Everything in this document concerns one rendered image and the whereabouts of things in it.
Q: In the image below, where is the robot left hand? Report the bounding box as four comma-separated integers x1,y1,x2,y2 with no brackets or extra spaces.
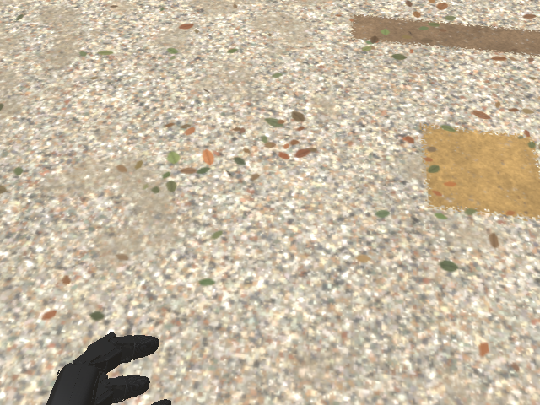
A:
46,332,171,405

